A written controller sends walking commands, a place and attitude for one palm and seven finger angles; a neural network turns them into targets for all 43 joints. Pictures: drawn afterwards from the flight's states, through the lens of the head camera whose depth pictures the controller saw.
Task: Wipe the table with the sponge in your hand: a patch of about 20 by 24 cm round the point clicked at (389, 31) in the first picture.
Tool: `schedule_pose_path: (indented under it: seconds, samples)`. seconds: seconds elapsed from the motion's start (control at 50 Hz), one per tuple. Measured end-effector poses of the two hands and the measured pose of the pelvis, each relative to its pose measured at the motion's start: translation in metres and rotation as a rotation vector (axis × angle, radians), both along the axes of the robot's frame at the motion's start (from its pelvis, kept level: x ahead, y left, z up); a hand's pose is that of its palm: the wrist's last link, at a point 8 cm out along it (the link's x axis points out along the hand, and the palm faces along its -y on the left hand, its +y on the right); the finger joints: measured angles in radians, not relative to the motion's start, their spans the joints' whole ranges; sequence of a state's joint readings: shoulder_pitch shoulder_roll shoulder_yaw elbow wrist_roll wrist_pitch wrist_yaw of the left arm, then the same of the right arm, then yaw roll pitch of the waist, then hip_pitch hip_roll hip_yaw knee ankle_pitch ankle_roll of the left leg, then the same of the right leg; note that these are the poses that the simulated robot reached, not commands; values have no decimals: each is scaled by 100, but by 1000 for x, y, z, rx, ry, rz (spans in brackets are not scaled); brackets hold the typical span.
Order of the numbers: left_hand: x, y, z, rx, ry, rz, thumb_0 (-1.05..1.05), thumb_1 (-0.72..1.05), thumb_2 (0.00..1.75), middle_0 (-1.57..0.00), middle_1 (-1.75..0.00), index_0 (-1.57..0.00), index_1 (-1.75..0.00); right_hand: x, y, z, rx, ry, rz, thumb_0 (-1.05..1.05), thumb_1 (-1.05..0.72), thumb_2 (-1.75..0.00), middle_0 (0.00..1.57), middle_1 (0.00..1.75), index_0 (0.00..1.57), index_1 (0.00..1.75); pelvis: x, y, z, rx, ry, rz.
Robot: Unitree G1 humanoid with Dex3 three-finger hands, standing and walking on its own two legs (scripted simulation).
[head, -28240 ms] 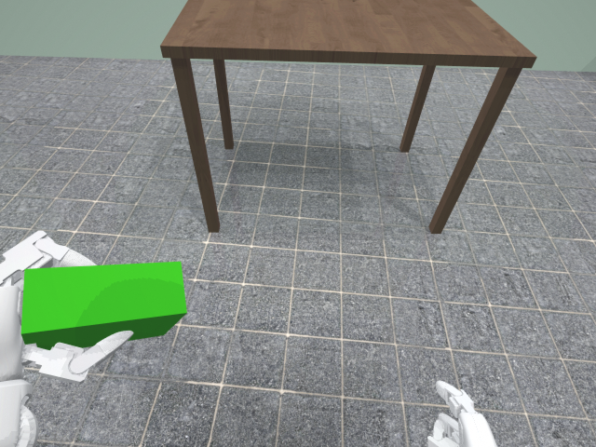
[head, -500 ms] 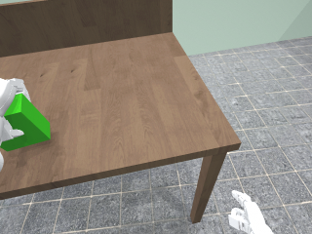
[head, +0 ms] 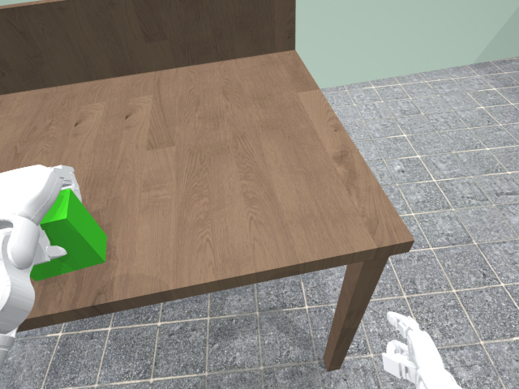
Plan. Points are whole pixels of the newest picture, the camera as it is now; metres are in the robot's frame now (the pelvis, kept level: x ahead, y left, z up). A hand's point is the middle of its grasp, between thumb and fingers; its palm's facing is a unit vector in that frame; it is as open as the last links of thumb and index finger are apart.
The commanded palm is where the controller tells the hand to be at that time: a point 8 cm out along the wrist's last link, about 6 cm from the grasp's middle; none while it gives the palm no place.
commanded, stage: lower the sponge onto the table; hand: left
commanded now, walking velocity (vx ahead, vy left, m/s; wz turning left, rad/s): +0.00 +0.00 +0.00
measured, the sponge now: (60, 245) +0.25 +0.36 +0.09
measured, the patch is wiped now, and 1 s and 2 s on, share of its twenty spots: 0.15 0.15 0.15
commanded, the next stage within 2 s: wipe forward along the first lane in 0.56 s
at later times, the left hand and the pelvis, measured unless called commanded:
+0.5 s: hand (62, 213) +0.27 +0.33 +0.16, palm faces +0.02 +0.00 -1.00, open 9.4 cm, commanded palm +0.23 +0.33 +0.21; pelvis +0.01 -0.01 +0.00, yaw +0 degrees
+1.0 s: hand (63, 206) +0.28 +0.34 +0.15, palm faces -0.04 +0.00 -1.00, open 9.4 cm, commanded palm +0.27 +0.34 +0.19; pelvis +0.00 -0.02 +0.00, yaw +0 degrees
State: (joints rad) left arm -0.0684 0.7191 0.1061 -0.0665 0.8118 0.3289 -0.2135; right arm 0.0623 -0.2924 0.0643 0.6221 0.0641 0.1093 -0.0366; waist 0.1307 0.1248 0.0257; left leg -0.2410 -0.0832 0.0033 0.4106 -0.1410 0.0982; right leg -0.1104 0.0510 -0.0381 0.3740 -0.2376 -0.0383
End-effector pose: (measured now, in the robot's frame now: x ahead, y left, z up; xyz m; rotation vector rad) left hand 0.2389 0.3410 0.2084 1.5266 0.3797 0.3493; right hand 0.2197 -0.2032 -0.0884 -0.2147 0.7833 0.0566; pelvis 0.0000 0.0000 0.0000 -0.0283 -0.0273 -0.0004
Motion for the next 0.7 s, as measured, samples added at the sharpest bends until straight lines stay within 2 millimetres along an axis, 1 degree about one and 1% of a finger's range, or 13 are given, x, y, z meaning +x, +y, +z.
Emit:
schedule_pose_path:
  seconds: [0.08, 0.12, 0.18, 0.26, 0.46, 0.6, 0.7]
  samples:
    - [1, -21, 7, 27, -23, -135, 0, -46, 111, -79, -142, -79, -142, 3, 1, 2, -23, -18, 4, 1, -90, -90, 20, 30, 20, 30, 2, 0, 0, 1, -12, 13]
    - [6, -26, 5, 26, -22, -171, 0, -46, 111, -79, -142, -79, -142, 3, 3, 3, -20, -22, 1, 1, -90, -90, 20, 30, 20, 30, 3, -1, 0, 3, -14, 10]
    - [14, -22, 2, 10, -16, -165, 0, -47, 111, -80, -141, -80, -141, 2, 3, 4, -13, -17, -2, 1, -90, -90, 20, 30, 20, 30, 4, -3, 0, 5, -13, 2]
    - [19, -14, 6, 25, -35, -124, 0, -47, 111, -81, -140, -80, -140, -1, -1, 3, -9, -4, -3, 1, -90, -90, 20, 30, 20, 30, 4, -5, 1, 5, -8, -5]
    - [9, -18, 2, 18, -36, -100, -1, -46, 111, -79, -141, -79, -142, -9, -15, -6, -9, 35, -26, 1, -90, -90, 20, 30, 20, 30, 9, -8, 0, 6, 5, -6]
    - [10, -18, 0, 16, -28, -96, -1, -46, 111, -79, -141, -79, -142, -10, -25, -4, -20, 35, -48, 1, -90, -90, 20, 30, 20, 30, 11, -13, -2, 7, 3, -14]
    - [7, -19, 1, 22, -34, -98, -1, -46, 111, -79, -142, -78, -143, -11, -33, -2, -23, 26, -67, 1, -90, -90, 20, 30, 20, 30, 12, -15, -2, 7, 4, -19]
